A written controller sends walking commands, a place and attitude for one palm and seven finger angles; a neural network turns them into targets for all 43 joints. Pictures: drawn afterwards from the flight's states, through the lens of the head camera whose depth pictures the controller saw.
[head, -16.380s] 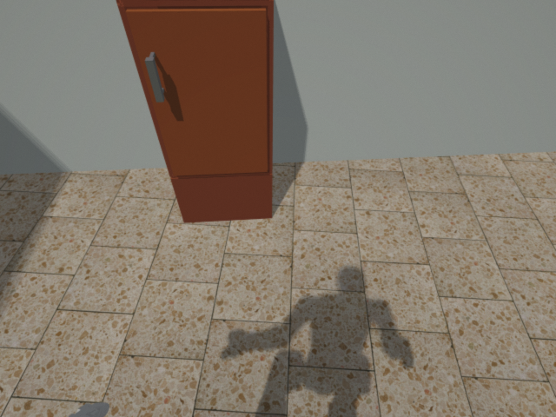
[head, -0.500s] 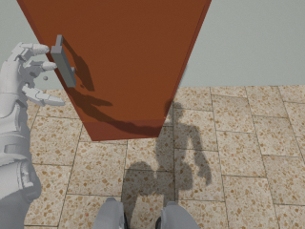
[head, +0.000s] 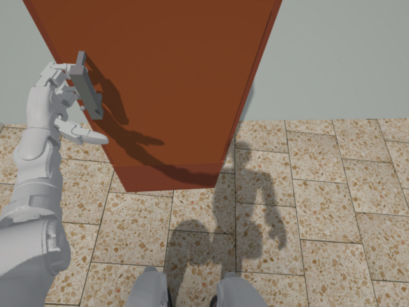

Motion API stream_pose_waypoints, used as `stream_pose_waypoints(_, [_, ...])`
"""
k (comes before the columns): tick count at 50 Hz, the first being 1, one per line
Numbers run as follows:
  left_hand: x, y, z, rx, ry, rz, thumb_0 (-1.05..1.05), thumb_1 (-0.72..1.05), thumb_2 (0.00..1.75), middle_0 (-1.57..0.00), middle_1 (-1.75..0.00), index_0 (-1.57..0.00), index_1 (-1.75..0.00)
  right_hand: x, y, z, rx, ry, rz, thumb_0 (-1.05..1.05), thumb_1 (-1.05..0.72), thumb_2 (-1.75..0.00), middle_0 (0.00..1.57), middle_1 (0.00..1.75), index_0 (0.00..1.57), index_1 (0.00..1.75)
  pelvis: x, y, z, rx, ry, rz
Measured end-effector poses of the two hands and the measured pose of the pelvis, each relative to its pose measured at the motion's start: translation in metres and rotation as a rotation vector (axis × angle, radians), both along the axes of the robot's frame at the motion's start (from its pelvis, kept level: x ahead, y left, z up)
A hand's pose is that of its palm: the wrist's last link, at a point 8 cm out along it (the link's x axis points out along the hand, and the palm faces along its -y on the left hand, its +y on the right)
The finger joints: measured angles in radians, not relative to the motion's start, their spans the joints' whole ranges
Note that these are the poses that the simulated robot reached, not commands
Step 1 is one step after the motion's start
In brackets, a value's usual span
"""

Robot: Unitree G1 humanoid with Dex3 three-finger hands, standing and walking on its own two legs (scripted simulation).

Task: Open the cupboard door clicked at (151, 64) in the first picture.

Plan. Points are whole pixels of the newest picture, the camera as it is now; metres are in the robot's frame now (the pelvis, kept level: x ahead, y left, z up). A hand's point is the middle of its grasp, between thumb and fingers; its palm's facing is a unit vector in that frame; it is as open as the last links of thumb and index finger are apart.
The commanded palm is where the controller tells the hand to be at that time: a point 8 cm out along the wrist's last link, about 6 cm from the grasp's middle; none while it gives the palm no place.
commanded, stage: slide the fingers in behind the handle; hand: left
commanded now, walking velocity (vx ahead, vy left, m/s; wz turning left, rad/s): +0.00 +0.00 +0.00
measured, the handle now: (89, 87) +0.53 +0.21 +0.06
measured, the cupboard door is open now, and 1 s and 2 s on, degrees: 0 0 7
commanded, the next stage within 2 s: close the thumb around the handle in 0.76 s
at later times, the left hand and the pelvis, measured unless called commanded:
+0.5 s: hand (95, 109) +0.47 +0.19 +0.07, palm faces +0.04 -1.00 -0.02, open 14.0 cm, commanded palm +0.45 +0.24 +0.06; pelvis +0.00 -0.01 +0.00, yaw +0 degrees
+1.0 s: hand (97, 107) +0.48 +0.19 +0.06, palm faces +0.03 -1.00 -0.02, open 13.6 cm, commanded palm +0.45 +0.23 +0.06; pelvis +0.00 +0.00 +0.00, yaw +0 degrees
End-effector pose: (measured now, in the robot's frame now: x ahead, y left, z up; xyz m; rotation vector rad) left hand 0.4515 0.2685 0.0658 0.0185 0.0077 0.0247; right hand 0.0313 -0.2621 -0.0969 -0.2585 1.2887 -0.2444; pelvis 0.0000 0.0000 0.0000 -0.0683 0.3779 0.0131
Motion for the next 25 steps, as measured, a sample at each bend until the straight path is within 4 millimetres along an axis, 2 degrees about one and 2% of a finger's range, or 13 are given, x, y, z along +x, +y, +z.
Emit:
stream_pose_waypoints(16, [-0.003,-0.020,0.002,0.002,-0.005,0.004,-0.01,-0.50,0.30,-0.30,-1.20,-0.30,-1.20,-0.005,-0.002,-0.004,0.029,-0.002,-0.011,0.00,-0.91,-0.90,0.20,0.30,0.20,0.29,-0.001,-0.006,0.000,0.010,-0.010,-0.001])
stream_pose_waypoints(25, [-0.004,-0.023,0.001,0.002,-0.005,0.011,-0.01,-0.50,0.30,-0.30,-1.20,-0.30,-1.20,-0.004,-0.005,-0.005,0.025,-0.010,-0.006,0.00,-0.91,-0.90,0.20,0.30,0.20,0.29,-0.003,-0.008,-0.001,0.010,-0.012,0.000])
